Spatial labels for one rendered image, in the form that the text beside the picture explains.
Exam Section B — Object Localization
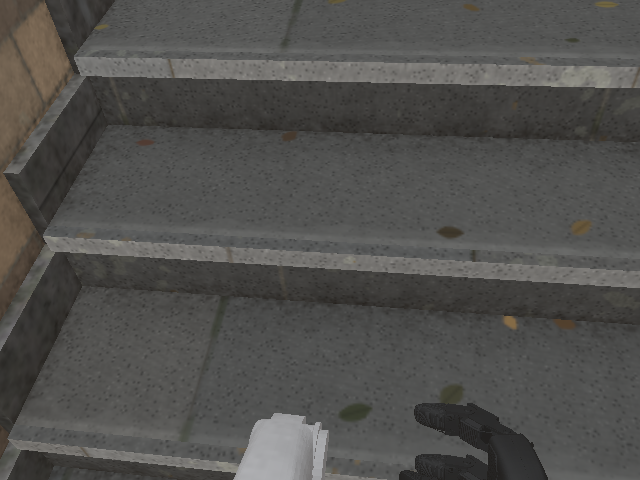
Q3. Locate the robot right hand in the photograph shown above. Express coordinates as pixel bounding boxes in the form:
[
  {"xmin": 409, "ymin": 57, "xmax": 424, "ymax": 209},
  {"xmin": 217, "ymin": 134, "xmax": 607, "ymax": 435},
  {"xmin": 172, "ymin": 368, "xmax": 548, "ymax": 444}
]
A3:
[{"xmin": 399, "ymin": 403, "xmax": 548, "ymax": 480}]

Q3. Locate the left robot thigh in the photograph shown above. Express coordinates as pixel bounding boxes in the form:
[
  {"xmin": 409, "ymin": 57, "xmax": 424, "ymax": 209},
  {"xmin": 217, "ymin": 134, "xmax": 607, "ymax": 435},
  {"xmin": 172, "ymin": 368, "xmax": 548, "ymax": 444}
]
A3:
[{"xmin": 233, "ymin": 413, "xmax": 329, "ymax": 480}]

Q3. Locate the robot left shin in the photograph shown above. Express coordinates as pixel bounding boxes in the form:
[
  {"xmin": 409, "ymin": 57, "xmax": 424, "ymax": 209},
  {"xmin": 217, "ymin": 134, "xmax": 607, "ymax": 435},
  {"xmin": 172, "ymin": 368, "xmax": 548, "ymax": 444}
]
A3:
[{"xmin": 249, "ymin": 419, "xmax": 269, "ymax": 441}]

